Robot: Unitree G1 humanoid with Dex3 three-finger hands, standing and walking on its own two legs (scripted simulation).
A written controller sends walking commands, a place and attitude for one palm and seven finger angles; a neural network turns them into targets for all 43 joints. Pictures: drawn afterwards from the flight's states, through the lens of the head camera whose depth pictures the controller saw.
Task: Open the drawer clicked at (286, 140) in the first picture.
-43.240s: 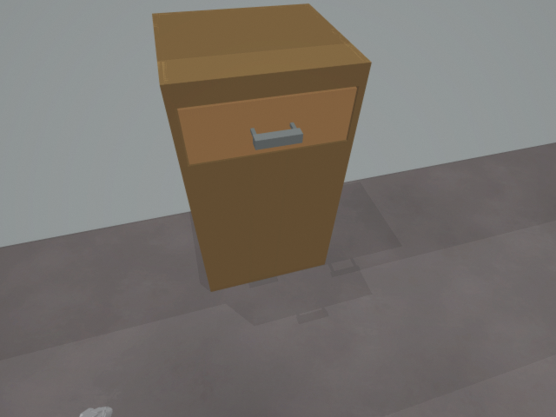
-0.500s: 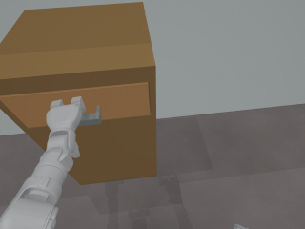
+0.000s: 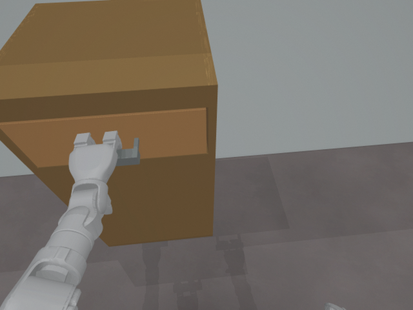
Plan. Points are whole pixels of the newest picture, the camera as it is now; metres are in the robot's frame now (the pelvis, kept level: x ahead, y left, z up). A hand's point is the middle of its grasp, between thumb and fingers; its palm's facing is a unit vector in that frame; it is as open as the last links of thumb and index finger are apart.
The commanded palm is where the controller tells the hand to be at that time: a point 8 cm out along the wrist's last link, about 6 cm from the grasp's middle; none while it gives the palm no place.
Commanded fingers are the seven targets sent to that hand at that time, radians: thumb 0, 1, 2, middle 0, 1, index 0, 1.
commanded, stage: lower the fingers behind the handle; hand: left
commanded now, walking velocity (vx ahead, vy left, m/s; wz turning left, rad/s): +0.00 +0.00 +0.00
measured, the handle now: (113, 150) +0.45 +0.25 +0.01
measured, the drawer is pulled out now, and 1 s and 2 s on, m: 0.00 0.00 0.00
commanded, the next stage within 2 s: lift the hand off the handle in 0.52 s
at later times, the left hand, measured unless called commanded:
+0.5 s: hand (102, 175) +0.39 +0.25 +0.01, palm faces +0.01 +0.00 -1.00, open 14.1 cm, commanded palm +0.35 +0.25 +0.04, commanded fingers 0.00 -0.50 0.30 -0.30 -1.20 -0.30 -1.20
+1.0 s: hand (103, 171) +0.39 +0.25 +0.01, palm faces +0.00 +0.02 -1.00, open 13.8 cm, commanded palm +0.37 +0.24 +0.06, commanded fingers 0.00 -0.50 0.30 -0.30 -1.20 -0.30 -1.20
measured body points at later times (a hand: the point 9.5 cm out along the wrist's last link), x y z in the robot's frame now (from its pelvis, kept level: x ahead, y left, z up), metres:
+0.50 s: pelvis -0.01 +0.00 -0.01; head +0.05 -0.01 +0.44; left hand +0.38 +0.25 +0.06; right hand +0.08 -0.27 -0.13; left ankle -0.01 +0.09 -0.70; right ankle -0.02 -0.11 -0.71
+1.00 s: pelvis -0.02 +0.00 -0.01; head +0.04 -0.01 +0.44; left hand +0.39 +0.25 +0.07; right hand +0.07 -0.26 -0.14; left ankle -0.01 +0.09 -0.70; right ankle -0.02 -0.11 -0.71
